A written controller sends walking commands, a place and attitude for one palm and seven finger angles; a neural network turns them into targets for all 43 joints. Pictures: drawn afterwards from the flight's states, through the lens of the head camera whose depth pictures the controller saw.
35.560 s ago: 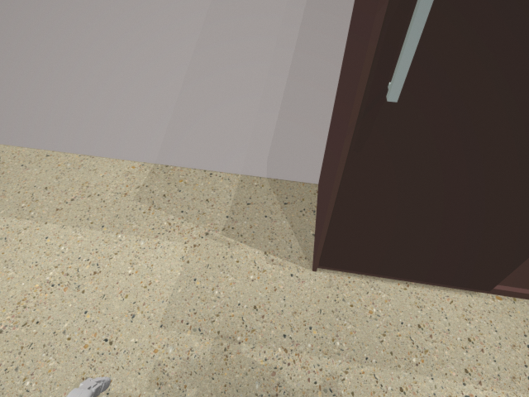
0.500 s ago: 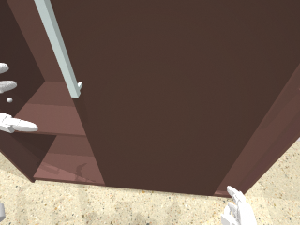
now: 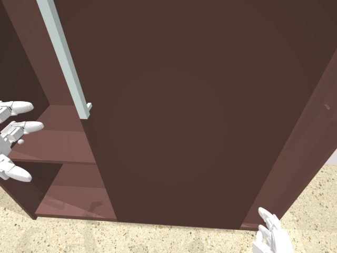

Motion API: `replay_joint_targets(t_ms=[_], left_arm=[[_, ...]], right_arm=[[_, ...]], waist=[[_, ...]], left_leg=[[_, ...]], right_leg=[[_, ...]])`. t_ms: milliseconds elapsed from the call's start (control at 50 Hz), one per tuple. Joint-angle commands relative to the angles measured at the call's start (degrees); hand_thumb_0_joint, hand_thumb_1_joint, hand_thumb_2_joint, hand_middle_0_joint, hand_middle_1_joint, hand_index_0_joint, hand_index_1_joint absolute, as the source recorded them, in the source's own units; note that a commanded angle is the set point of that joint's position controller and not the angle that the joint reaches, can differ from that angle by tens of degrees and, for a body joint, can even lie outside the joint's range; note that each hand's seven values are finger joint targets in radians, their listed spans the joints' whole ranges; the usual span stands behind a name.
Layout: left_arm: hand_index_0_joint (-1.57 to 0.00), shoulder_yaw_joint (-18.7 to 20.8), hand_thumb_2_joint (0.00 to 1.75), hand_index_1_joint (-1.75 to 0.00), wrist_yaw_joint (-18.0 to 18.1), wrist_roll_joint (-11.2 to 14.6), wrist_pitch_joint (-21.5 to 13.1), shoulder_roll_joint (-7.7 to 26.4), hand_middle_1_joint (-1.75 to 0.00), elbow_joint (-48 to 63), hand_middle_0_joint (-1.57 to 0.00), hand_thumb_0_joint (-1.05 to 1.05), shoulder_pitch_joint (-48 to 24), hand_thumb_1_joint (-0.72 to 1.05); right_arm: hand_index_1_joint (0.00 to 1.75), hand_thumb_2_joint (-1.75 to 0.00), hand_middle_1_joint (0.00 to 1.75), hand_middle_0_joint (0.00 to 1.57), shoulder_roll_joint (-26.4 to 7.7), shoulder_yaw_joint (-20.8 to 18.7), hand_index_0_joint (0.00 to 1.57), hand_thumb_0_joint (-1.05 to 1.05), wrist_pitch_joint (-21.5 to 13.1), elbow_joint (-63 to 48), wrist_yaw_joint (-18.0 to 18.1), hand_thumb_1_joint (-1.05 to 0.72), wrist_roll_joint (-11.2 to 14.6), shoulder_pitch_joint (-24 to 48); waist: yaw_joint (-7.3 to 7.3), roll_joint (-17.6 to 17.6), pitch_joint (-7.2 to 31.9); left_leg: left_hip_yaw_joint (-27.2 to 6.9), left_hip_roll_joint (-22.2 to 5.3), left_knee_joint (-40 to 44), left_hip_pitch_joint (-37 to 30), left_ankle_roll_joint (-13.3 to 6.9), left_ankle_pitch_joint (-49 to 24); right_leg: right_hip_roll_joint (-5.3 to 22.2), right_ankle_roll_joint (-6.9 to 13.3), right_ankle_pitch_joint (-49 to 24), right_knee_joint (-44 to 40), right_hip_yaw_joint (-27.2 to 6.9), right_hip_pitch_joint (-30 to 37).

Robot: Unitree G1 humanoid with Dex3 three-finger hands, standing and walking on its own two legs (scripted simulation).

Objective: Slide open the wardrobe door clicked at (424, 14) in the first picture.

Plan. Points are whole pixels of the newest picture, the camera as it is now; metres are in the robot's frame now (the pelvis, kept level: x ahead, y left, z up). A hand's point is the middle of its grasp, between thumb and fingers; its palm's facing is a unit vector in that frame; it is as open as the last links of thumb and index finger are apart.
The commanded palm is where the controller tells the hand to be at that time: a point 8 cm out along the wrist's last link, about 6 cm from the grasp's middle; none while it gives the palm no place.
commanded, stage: draw the hand back to the body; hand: left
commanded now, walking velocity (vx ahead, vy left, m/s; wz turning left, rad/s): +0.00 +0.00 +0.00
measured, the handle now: (70, 61) +0.46 +0.30 +0.27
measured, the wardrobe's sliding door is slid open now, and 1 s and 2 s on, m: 0.51 0.51 0.51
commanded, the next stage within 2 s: step back with the hand held close in 1.14 s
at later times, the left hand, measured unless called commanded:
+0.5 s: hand (37, 156) +0.23 +0.29 +0.18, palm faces +0.51 -0.80 -0.33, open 11.4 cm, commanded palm +0.18 +0.32 +0.19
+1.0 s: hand (56, 167) +0.21 +0.24 +0.17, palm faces +0.43 -0.82 -0.37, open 7.5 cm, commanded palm +0.17 +0.28 +0.18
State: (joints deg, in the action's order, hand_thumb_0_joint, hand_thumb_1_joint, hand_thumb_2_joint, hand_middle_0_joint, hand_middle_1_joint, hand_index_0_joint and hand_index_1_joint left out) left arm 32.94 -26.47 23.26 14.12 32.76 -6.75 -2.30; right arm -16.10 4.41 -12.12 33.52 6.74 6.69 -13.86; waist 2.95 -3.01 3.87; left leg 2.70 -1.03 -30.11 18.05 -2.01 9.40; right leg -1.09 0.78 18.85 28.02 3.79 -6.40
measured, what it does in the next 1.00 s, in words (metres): stands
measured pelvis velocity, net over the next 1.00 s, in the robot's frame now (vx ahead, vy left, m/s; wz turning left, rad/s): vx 0.03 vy -0.01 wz -0.02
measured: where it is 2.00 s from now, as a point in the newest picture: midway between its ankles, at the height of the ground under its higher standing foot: outside the picture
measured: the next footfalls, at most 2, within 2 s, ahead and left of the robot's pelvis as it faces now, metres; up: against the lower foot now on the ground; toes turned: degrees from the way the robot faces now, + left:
none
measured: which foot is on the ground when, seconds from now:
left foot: down 0.00-1.00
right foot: down 0.00-1.00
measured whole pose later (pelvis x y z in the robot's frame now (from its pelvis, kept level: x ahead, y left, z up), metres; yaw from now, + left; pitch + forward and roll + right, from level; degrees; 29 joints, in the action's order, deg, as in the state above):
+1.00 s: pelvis +0.03 -0.01 +0.01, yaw -1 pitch -5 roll +0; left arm 17.9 5.6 5.3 -2.7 20.1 23.9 27.1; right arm -13.1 1.3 -5.4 36.4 4.6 0.3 -10.0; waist 4.9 -2.8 0.4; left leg 3.6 -0.6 -23.3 10.0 -1.1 8.8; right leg -1.0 1.5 17.6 20.7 2.6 1.5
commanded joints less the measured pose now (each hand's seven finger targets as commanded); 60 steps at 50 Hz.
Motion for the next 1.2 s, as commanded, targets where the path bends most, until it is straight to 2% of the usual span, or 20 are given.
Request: replay_joint_targets(t_ms=[0,40,60,80,100,120,160,220,300,340,420,500,600,620,640,740,820,900,1060,1180], left_arm=[[-0.25,1.0,0.25,-1.09,1.5,-0.1,-1.9,13.6,-1.09,18.7,-0.25,0.0,-15.0,-0.44],[-0.24,1.9,0.29,-1.04,2.7,0.0,-3.9,14.6,-1.04,25.8,-0.24,0.0,-14.7,-0.37],[-0.24,2.3,0.31,-1.02,14.8,-11.0,-10.8,18.6,-1.02,31.0,-0.24,0.0,-13.8,-0.33],[-0.24,-1.4,0.32,-1.0,20.2,-11.8,-13.0,10.6,-1.0,27.6,-0.24,0.0,-6.5,-0.3],[-0.24,-2.9,0.34,-0.98,23.1,-12.3,-13.6,6.9,-0.98,27.7,-0.24,0.0,-1.6,-0.26],[-0.24,-2.0,0.36,-0.96,25.6,-13.6,-15.2,7.5,-0.96,31.0,-0.24,0.0,-1.2,-0.22],[-0.24,0.1,0.39,-0.92,29.1,-14.8,-18.0,8.5,-0.92,35.0,-0.24,0.0,0.6,-0.15],[-0.23,-0.1,0.44,-0.85,31.9,-16.1,-20.3,6.8,-0.85,34.7,-0.23,0.0,4.6,-0.04],[-0.23,-4.2,0.51,-0.77,33.2,-17.1,-21.1,2.0,-0.77,33.6,-0.23,0.0,6.5,0.1],[-0.22,-6.6,0.55,-0.73,33.4,-17.4,-21.1,-0.4,-0.73,32.5,-0.22,0.0,8.5,0.17],[-0.22,-5.7,0.62,-0.64,33.7,-18.1,-21.5,0.9,-0.64,33.5,-0.22,0.0,11.4,0.32],[-0.22,-5.1,0.69,-0.55,33.5,-18.1,-22.1,1.3,-0.55,39.7,-0.22,0.0,16.1,0.47],[-0.21,-5.5,0.78,-0.45,33.2,-18.1,-21.9,0.3,-0.45,42.6,-0.21,0.0,22.7,0.65],[-0.21,-4.9,0.8,-0.43,33.2,-18.1,-21.6,0.8,-0.43,41.9,-0.21,0.0,24.4,0.68],[-0.21,-6.7,0.81,-0.41,32.9,-17.9,-21.3,-1.3,-0.41,41.8,-0.21,0.0,25.0,0.72],[-0.2,-9.0,0.9,-0.3,32.5,-17.7,-20.6,-3.3,-0.3,41.1,-0.2,0.0,26.9,0.9],[-0.2,-6.9,0.9,-0.3,32.8,-18.0,-21.0,-0.3,-0.3,43.3,-0.2,0.0,23.6,0.9],[-0.2,-7.5,0.9,-0.3,33.0,-18.0,-21.0,-0.9,-0.3,43.9,-0.2,0.0,22.8,0.9],[-0.2,-7.9,0.9,-0.3,32.6,-17.5,-20.8,-1.8,-0.3,40.8,-0.2,0.0,23.9,0.9],[-0.2,-8.3,0.9,-0.3,32.4,-17.6,-21.4,-1.9,-0.3,41.3,-0.2,0.0,23.0,0.9]], right_arm=[[0.3,-0.9,0.3,0.2,-6.1,-2.3,0.2,0.0,-3.9,-10.4,0.7,-0.9,-0.3,10.7],[0.3,-0.9,0.3,0.2,-5.8,-2.2,0.2,0.0,-4.6,-10.3,1.0,-0.9,-0.8,11.0],[0.3,-0.9,0.3,0.2,-6.4,-3.1,0.2,0.0,-5.4,-8.1,-0.6,-0.9,-4.3,9.4],[0.3,-0.9,0.3,0.2,-6.2,-3.0,0.2,0.0,-5.6,-6.8,-0.7,-0.9,-4.5,9.5],[0.3,-0.9,0.3,0.2,-6.0,-3.0,0.2,0.0,-5.5,-6.6,-0.7,-0.9,-4.5,9.4],[0.3,-0.9,0.3,0.2,-6.2,-3.3,0.2,0.0,-5.0,-5.9,-0.9,-0.9,-4.7,9.6],[0.3,-0.9,0.3,0.2,-5.7,-3.8,0.2,0.0,-4.3,-5.3,-0.8,-0.9,-5.0,9.9],[0.3,-0.9,0.3,0.2,-5.3,-4.3,0.2,0.0,-3.4,-4.1,-0.9,-0.9,-5.5,9.5],[0.3,-0.9,0.3,0.2,-4.7,-4.4,0.2,0.0,-1.9,-3.9,-1.1,-0.9,-5.6,10.0],[0.3,-0.9,0.3,0.2,-4.7,-4.7,0.2,0.0,-1.3,-3.9,-1.1,-0.9,-5.5,10.3],[0.3,-0.9,0.3,0.2,-5.0,-5.0,0.2,0.0,-0.3,-4.2,-1.3,-0.9,-6.0,10.9],[0.3,-0.9,0.3,0.2,-4.2,-5.1,0.2,0.0,0.5,-5.3,-1.8,-0.9,-6.2,11.4],[0.3,-0.9,0.3,0.2,-3.4,-5.1,0.2,0.0,1.4,-5.8,-2.4,-0.9,-6.3,11.2],[0.3,-0.9,0.3,0.2,-3.7,-5.2,0.2,0.0,1.6,-5.8,-2.4,-0.9,-6.4,11.2],[0.3,-0.9,0.3,0.2,-3.4,-5.2,0.2,0.0,2.0,-6.1,-2.4,-0.9,-6.3,11.1],[0.3,-0.9,0.3,0.2,-3.3,-5.4,0.2,0.0,3.2,-6.8,-2.2,-0.9,-6.2,11.0],[0.3,-0.9,0.3,0.2,-3.5,-5.5,0.2,0.0,3.6,-6.7,-1.7,-0.9,-6.5,11.4],[0.3,-0.9,0.3,0.2,-2.9,-5.1,0.2,0.0,3.7,-6.7,-1.5,-0.9,-6.6,11.7],[0.3,-0.9,0.3,0.2,-2.8,-5.1,0.2,0.0,4.3,-6.6,-1.4,-0.9,-6.6,12.5],[0.3,-0.9,0.3,0.2,-2.5,-5.1,0.2,0.0,4.2,-6.4,-1.3,-0.9,-6.6,12.9]], waist=[[-0.34,-4.3,3.8],[0.01,-5.3,6.5],[0.69,-7.0,-0.4],[-0.43,-5.6,-2.3],[-0.27,-3.8,-2.0],[0.42,-2.9,-0.4],[0.42,-5.8,3.3],[0.6,-3.8,4.6],[0.11,-4.7,1.4],[-0.14,-1.7,-0.9],[1.0,1.5,0.7],[1.64,-1.1,3.6],[1.53,-3.2,1.5],[1.75,-0.9,0.7],[1.29,-1.7,0.0],[0.93,0.5,-2.2],[1.16,0.3,-0.2],[1.14,-1.4,-0.2],[1.4,2.4,-2.4],[1.28,-0.2,-2.6]], left_leg=[[-6.4,0.0,5.7,-15.1,-0.3,5.6],[-6.2,0.1,5.1,-17.1,-0.7,2.4],[-6.3,0.6,5.9,-13.7,-0.1,5.3],[-7.5,-0.3,7.7,-13.3,0.7,10.0],[-8.6,-0.8,9.1,-12.6,0.9,13.2],[-8.4,-0.9,9.5,-12.7,0.8,13.1],[-7.0,-1.0,9.2,-14.9,0.7,11.1],[-6.2,-1.3,9.5,-15.8,0.5,8.5],[-5.3,-1.3,10.4,-16.3,0.5,6.7],[-5.0,-1.6,10.8,-16.2,0.3,5.0],[-4.7,-1.3,10.9,-17.0,0.0,1.1],[-3.5,-1.0,9.4,-18.8,-0.1,-5.0],[-2.5,-1.0,8.4,-18.4,0.3,-9.2],[-2.5,-1.0,8.4,-17.6,0.2,-9.7],[-2.0,-1.1,8.3,-17.7,0.2,-10.1],[-1.5,-1.0,8.6,-17.3,-0.1,-8.5],[-1.2,-0.5,8.2,-18.4,-0.4,-8.9],[-1.2,-0.1,7.9,-19.0,-0.3,-8.9],[-1.1,0.0,8.7,-18.3,-0.6,-7.6],[-1.0,0.1,9.0,-19.0,-0.5,-6.4]], right_leg=[[-0.5,-0.5,-2.5,-6.8,-1.6,-14.5],[-0.5,-0.1,-4.5,-6.8,-1.8,-12.6],[-0.2,0.6,-2.5,-11.2,-4.3,-16.0],[0.7,0.9,-1.3,-10.1,-3.1,-16.2],[0.8,0.9,-0.8,-8.8,-2.6,-15.0],[0.8,1.1,-1.4,-8.9,-2.7,-12.5],[1.3,1.1,-2.2,-8.6,-3.1,-10.3],[1.0,1.1,-3.4,-8.9,-2.9,-8.0],[0.8,0.8,-4.5,-9.1,-2.7,-8.2],[0.8,0.6,-5.2,-9.6,-2.6,-8.0],[0.7,0.5,-7.2,-10.0,-2.4,-5.9],[1.1,0.6,-11.2,-9.6,-2.6,-3.7],[1.1,0.5,-15.1,-9.9,-2.4,-3.6],[1.0,0.5,-16.1,-10.4,-2.2,-3.2],[1.2,0.3,-16.6,-10.0,-2.5,-3.3],[1.3,-0.2,-16.1,-10.7,-2.5,-4.2],[1.3,-0.2,-17.2,-11.6,-2.8,-3.7],[1.3,-0.2,-17.1,-11.6,-3.0,-3.9],[1.5,-0.7,-16.8,-12.8,-3.2,-4.1],[1.6,-0.6,-14.6,-13.7,-3.6,-4.3]])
